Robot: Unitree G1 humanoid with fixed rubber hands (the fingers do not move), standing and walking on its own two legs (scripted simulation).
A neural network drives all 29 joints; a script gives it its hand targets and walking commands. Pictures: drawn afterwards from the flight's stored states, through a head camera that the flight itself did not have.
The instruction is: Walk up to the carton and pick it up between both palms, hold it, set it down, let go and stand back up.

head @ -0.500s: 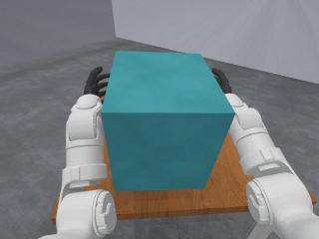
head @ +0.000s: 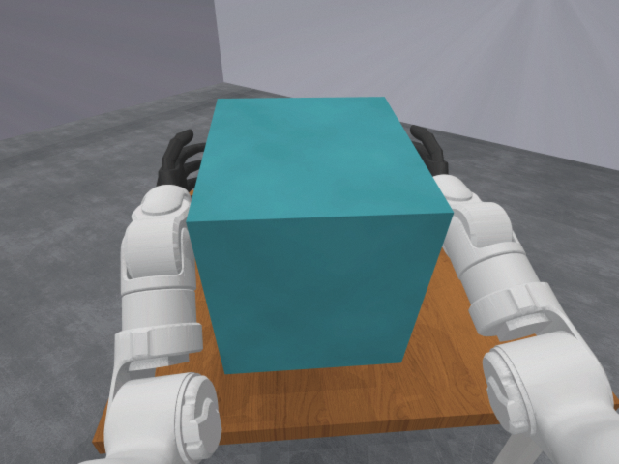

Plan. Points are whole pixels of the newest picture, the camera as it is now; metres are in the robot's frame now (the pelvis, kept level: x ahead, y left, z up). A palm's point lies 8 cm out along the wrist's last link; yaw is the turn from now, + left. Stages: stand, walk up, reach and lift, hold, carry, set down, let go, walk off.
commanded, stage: hold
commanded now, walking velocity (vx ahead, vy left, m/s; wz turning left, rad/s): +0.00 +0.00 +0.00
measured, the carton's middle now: (308, 229) +0.35 -0.01 +0.21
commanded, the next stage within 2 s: none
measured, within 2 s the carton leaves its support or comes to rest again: neither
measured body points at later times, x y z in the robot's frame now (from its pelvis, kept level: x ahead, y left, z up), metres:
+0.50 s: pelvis -0.01 +0.00 +0.00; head -0.08 +0.02 +0.44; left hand +0.37 +0.16 +0.26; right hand +0.37 -0.15 +0.25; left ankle +0.01 +0.13 -0.75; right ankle -0.01 -0.12 -0.75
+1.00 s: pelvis +0.00 +0.00 +0.00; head -0.08 +0.02 +0.44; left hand +0.38 +0.16 +0.26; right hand +0.38 -0.16 +0.25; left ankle +0.01 +0.13 -0.75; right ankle -0.01 -0.12 -0.75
